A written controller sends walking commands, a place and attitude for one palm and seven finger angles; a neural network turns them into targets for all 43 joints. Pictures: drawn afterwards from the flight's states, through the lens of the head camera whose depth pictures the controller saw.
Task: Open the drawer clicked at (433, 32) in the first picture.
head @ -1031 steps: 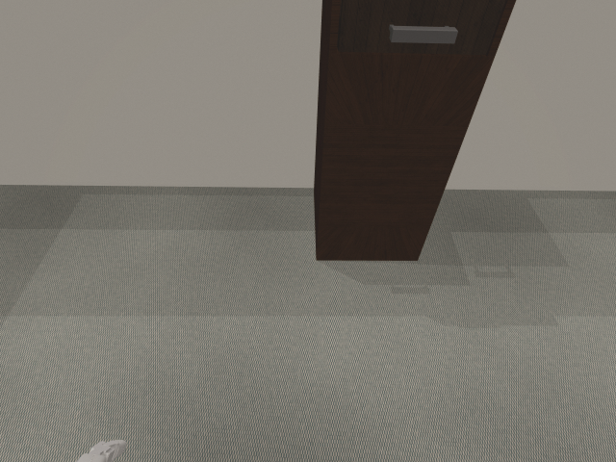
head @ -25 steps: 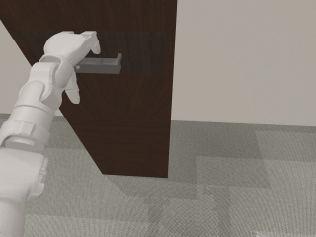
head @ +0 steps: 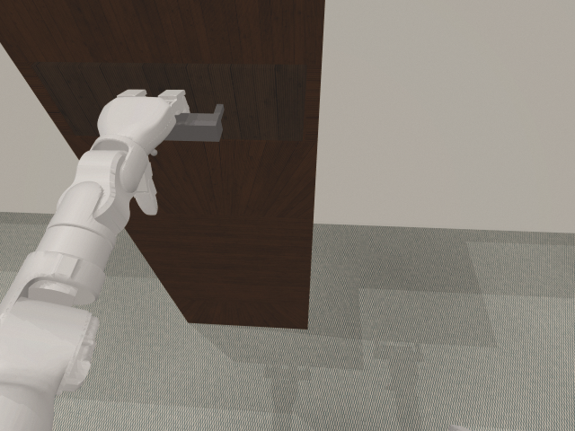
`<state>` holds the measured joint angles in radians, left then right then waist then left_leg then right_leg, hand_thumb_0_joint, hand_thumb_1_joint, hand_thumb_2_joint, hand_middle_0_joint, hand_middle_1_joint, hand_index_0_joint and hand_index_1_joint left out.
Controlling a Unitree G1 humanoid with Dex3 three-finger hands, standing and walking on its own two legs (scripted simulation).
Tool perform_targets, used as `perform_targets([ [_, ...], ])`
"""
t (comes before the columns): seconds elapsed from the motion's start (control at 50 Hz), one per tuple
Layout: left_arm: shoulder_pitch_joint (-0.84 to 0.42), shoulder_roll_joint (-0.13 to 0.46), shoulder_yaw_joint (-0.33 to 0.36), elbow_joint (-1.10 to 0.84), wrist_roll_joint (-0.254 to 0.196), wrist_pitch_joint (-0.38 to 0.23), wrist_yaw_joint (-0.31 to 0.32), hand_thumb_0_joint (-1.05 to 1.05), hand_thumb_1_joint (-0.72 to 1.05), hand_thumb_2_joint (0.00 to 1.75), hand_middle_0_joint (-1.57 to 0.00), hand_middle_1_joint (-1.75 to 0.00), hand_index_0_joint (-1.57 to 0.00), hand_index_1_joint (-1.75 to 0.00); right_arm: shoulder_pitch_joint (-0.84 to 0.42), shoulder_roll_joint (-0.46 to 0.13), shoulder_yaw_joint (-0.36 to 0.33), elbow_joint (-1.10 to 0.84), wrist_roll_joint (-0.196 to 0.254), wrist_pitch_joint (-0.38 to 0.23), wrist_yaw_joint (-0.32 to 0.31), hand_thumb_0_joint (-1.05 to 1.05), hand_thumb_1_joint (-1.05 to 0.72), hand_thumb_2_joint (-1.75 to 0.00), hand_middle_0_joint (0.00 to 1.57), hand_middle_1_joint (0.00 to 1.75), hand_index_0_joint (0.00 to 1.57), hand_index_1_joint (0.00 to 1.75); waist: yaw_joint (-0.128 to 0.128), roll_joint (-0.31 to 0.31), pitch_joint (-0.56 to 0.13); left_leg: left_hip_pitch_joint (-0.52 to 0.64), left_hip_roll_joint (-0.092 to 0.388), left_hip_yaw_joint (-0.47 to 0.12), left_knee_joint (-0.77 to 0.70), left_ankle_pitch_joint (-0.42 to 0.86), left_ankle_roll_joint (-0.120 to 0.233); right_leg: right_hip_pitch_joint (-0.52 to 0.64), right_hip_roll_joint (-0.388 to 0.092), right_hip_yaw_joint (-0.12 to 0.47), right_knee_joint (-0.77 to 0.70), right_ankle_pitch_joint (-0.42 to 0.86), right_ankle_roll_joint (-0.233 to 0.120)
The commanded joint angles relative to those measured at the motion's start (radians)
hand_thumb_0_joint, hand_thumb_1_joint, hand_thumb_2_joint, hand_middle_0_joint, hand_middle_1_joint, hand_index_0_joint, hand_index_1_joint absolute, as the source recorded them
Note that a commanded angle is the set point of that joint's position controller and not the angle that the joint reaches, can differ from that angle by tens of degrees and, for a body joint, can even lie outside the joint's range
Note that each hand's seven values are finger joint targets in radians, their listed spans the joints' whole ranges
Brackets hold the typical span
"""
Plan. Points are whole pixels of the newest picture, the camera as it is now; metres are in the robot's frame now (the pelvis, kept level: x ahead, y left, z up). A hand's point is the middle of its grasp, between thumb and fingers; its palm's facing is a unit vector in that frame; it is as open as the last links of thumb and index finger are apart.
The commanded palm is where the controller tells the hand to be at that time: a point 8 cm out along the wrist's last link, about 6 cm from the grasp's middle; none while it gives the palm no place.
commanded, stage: lower the fingers behind the handle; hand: left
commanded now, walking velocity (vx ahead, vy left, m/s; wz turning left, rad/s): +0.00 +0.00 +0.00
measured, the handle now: (171, 117) +0.52 +0.20 +0.16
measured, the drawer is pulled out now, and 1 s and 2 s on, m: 0.00 0.00 0.06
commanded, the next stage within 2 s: close the thumb around the handle in 0.58 s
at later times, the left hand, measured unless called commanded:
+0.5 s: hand (163, 153) +0.46 +0.20 +0.14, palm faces +0.00 +0.00 -1.00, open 13.8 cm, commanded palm +0.44 +0.21 +0.20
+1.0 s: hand (159, 153) +0.46 +0.21 +0.14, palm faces +0.01 -0.01 -1.00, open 10.9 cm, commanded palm +0.44 +0.22 +0.20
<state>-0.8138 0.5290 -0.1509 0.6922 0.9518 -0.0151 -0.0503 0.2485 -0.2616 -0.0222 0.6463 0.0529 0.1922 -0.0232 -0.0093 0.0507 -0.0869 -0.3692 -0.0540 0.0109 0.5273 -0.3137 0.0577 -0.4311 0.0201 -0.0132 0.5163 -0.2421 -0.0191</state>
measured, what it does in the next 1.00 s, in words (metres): stands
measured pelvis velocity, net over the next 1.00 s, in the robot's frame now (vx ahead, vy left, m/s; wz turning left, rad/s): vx -0.01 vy -0.01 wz -0.02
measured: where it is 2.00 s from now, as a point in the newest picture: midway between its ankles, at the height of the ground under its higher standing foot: outside the picture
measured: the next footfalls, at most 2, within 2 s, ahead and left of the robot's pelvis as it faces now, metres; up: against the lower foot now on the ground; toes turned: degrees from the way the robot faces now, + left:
none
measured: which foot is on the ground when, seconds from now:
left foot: down 0.00-1.00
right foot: down 0.00-1.00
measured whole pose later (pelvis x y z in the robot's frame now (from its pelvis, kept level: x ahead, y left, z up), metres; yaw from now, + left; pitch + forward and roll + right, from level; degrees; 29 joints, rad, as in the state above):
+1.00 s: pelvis -0.01 -0.01 +0.00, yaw -1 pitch +9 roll +0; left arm -0.83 0.57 -0.09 0.79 0.97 -0.08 0.00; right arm 0.25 -0.27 -0.02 0.64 0.06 0.17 -0.05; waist -0.04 0.05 -0.08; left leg -0.40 -0.03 0.02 0.55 -0.31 0.04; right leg -0.47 0.04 0.00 0.54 -0.24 -0.04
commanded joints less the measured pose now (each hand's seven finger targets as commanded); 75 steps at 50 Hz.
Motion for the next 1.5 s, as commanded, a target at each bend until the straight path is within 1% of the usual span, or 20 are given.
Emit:
perform_targets([
  [0.0,-0.519,0.178,0.071,-0.206,-0.005,-0.035,0.045,0.00,-0.50,0.30,-0.30,-1.20,-0.30,-1.20,0.002,-0.130,-0.047,-0.095,-0.006,-0.034,-0.014,0.00,-0.90,-0.90,0.20,0.30,0.20,0.30,-0.026,0.013,-0.370,0.221,0.049,-0.040,0.000,0.567,-0.051,0.119,0.005,0.010,-0.009,0.275,-0.030],
  [0.08,-0.517,0.151,0.052,-0.192,0.001,-0.038,0.052,0.00,-0.50,0.30,-0.30,-1.20,-0.30,-1.20,0.001,-0.130,-0.050,-0.094,-0.007,-0.033,-0.010,0.00,-0.90,-0.90,0.20,0.30,0.20,0.30,-0.025,0.022,-0.362,0.206,0.049,-0.043,0.003,0.545,-0.055,0.104,0.005,0.010,-0.003,0.259,-0.033],
  [0.16,-0.465,0.215,0.119,-0.144,0.008,-0.039,0.071,0.00,-0.50,0.30,-0.30,-1.20,-0.30,-1.20,0.000,-0.135,-0.047,-0.098,-0.012,-0.027,-0.014,0.00,-0.90,-0.90,0.20,0.30,0.20,0.30,-0.010,-0.036,-0.382,0.142,0.039,-0.024,0.006,0.501,-0.041,0.172,0.002,0.017,0.006,0.297,-0.033],
  [0.2,-0.487,0.198,0.105,-0.132,0.007,-0.037,0.079,0.00,-0.50,0.30,-0.30,-1.20,-0.30,-1.20,-0.003,-0.130,-0.042,-0.099,-0.010,-0.025,-0.016,0.00,-0.90,-0.90,0.20,0.30,0.20,0.30,-0.014,-0.052,-0.363,0.108,0.036,-0.018,0.002,0.458,-0.031,0.178,-0.002,0.021,0.010,0.305,-0.029],
  [0.26,-0.481,0.275,0.160,-0.093,0.023,-0.027,0.094,0.00,-0.50,0.30,-0.30,-1.20,-0.30,-1.20,-0.008,-0.137,-0.039,-0.098,-0.010,-0.024,-0.024,0.00,-0.90,-0.90,0.20,0.30,0.20,0.30,-0.007,-0.063,-0.362,0.066,0.033,-0.008,-0.008,0.412,-0.024,0.218,-0.007,0.030,0.007,0.303,-0.028],
  [0.32,-0.500,0.253,0.130,-0.091,0.030,-0.024,0.095,0.00,-0.50,0.30,-0.30,-1.20,-0.30,-1.20,-0.010,-0.129,-0.037,-0.101,-0.006,-0.027,-0.026,0.00,-0.90,-0.90,0.20,0.30,0.20,0.30,-0.017,-0.039,-0.359,0.059,0.032,0.000,-0.009,0.380,-0.019,0.213,-0.009,0.034,0.006,0.296,-0.025],
  [0.38,-0.470,0.324,0.186,-0.098,0.028,-0.032,0.089,0.00,-0.50,0.30,-0.30,-1.20,-0.30,-1.20,-0.003,-0.134,-0.037,-0.107,-0.008,-0.029,-0.033,0.00,-0.90,-0.90,0.20,0.30,0.20,0.30,-0.004,-0.054,-0.402,0.047,0.029,0.006,-0.008,0.387,-0.012,0.274,-0.012,0.047,0.007,0.335,-0.021],
  [0.48,-0.459,0.259,0.134,-0.124,0.016,-0.052,0.070,0.00,-0.50,0.30,-0.30,-1.20,-0.30,-1.20,-0.001,-0.129,-0.041,-0.115,-0.003,-0.031,-0.033,0.00,-0.90,-0.90,0.20,0.30,0.20,0.30,-0.018,-0.039,-0.374,0.062,0.029,0.007,-0.007,0.378,-0.010,0.247,-0.011,0.047,-0.002,0.324,-0.019],
  [0.62,-0.425,0.299,0.171,-0.105,0.008,-0.063,0.078,0.00,-0.50,0.30,-0.30,-1.20,-0.30,-1.20,-0.004,-0.136,-0.038,-0.108,0.001,-0.036,-0.038,0.00,-0.90,-0.90,0.20,0.30,0.20,0.30,-0.012,-0.057,-0.320,0.022,0.028,0.010,-0.025,0.318,-0.009,0.244,-0.014,0.050,-0.014,0.288,-0.017],
  [0.66,-0.429,0.349,0.213,-0.114,0.011,-0.069,0.086,0.00,-0.50,0.30,-0.30,-1.20,-0.30,-1.20,-0.006,-0.141,-0.042,-0.110,-0.002,-0.040,-0.041,0.00,-0.90,-0.90,0.20,0.30,0.20,0.30,-0.001,-0.052,-0.354,0.021,0.029,0.014,-0.024,0.328,-0.009,0.280,-0.017,0.060,-0.012,0.297,-0.019],
  [0.78,-0.438,0.336,0.189,-0.077,0.024,-0.059,0.094,0.00,-0.16,0.44,-0.32,-1.24,-0.32,-1.24,-0.002,-0.141,-0.038,-0.104,0.001,-0.045,-0.042,0.00,-0.90,-0.90,0.20,0.30,0.20,0.30,-0.013,-0.034,-0.345,0.019,0.029,0.016,-0.024,0.322,-0.011,0.250,-0.015,0.052,-0.008,0.285,-0.017],
  [0.8,-0.457,0.292,0.152,-0.070,0.020,-0.055,0.092,0.00,-0.11,0.47,-0.33,-1.24,-0.33,-1.24,0.000,-0.137,-0.039,-0.104,0.001,-0.046,-0.042,0.00,-0.90,-0.90,0.20,0.30,0.20,0.30,-0.024,-0.041,-0.332,0.025,0.030,0.015,-0.022,0.314,-0.011,0.232,-0.015,0.051,-0.011,0.276,-0.016],
  [0.96,-0.455,0.305,0.170,-0.088,0.019,-0.061,0.081,0.00,0.34,0.66,-0.36,-1.29,-0.36,-1.29,0.010,-0.140,-0.044,-0.106,-0.001,-0.050,-0.042,0.00,-0.90,-0.90,0.20,0.30,0.20,0.30,-0.020,-0.036,-0.371,0.063,0.033,0.009,-0.015,0.362,-0.012,0.229,-0.011,0.044,-0.008,0.290,-0.020],
  [1.12,-0.514,0.248,0.111,-0.041,0.026,-0.045,0.082,0.00,0.79,0.85,-0.39,-1.34,-0.39,-1.34,0.024,-0.142,-0.039,-0.098,0.001,-0.053,-0.042,0.00,-0.90,-0.90,0.20,0.30,0.20,0.30,-0.040,-0.037,-0.316,0.064,0.034,-0.002,-0.018,0.312,-0.015,0.146,-0.006,0.031,-0.011,0.219,-0.021],
  [1.16,-0.510,0.293,0.145,-0.015,0.031,-0.044,0.082,0.00,0.90,0.90,-0.40,-1.35,-0.40,-1.35,0.030,-0.149,-0.038,-0.095,-0.001,-0.051,-0.045,0.00,-0.90,-0.90,0.20,0.30,0.20,0.30,-0.038,-0.050,-0.330,0.054,0.034,-0.004,-0.016,0.313,-0.016,0.162,-0.005,0.033,-0.010,0.219,-0.023],
  [1.24,-0.526,0.266,0.129,-0.050,0.033,-0.050,0.080,0.00,0.90,0.90,-0.40,-1.35,-0.40,-1.35,0.043,-0.140,-0.043,-0.098,-0.005,-0.051,-0.039,0.00,-0.90,-0.90,0.20,0.30,0.20,0.30,-0.028,-0.005,-0.386,0.099,0.037,-0.007,-0.003,0.380,-0.023,0.155,-0.002,0.028,0.008,0.257,-0.026],
  [1.3,-0.502,0.231,0.117,-0.067,0.019,-0.056,0.075,0.00,0.90,0.90,-0.40,-1.35,-0.40,-1.35,0.048,-0.135,-0.047,-0.103,-0.007,-0.046,-0.033,0.00,-0.90,-0.90,0.20,0.30,0.20,0.30,-0.027,-0.029,-0.400,0.119,0.041,-0.011,0.008,0.439,-0.023,0.157,0.002,0.025,0.012,0.284,-0.025],
  [1.32,-0.494,0.268,0.149,-0.067,0.020,-0.054,0.077,0.00,0.90,0.90,-0.40,-1.35,-0.40,-1.35,0.045,-0.141,-0.047,-0.100,-0.007,-0.044,-0.035,0.00,-0.90,-0.90,0.20,0.30,0.20,0.30,-0.023,-0.034,-0.388,0.110,0.042,-0.010,0.005,0.432,-0.023,0.160,0.002,0.025,0.010,0.286,-0.025],
  [1.4,-0.493,0.246,0.131,-0.037,0.025,-0.038,0.079,0.00,0.90,0.90,-0.40,-1.35,-0.40,-1.35,0.043,-0.141,-0.046,-0.092,-0.001,-0.039,-0.034,0.00,-0.90,-0.90,0.20,0.30,0.20,0.30,-0.034,-0.052,-0.330,0.093,0.043,-0.017,-0.002,0.405,-0.025,0.128,0.005,0.017,0.006,0.253,-0.026],
  [1.48,-0.489,0.263,0.142,-0.085,0.025,-0.040,0.079,0.00,0.90,0.90,-0.40,-1.35,-0.40,-1.35,0.038,-0.140,-0.045,-0.102,-0.004,-0.038,-0.030,0.00,-0.90,-0.90,0.20,0.30,0.20,0.30,-0.015,-0.018,-0.371,0.113,0.043,-0.018,0.000,0.463,-0.030,0.158,0.004,0.020,0.012,0.284,-0.030],
])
